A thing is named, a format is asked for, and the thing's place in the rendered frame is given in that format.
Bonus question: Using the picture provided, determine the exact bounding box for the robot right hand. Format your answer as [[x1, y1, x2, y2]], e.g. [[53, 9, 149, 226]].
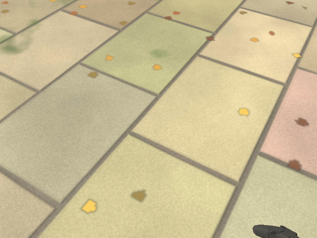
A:
[[253, 224, 299, 238]]

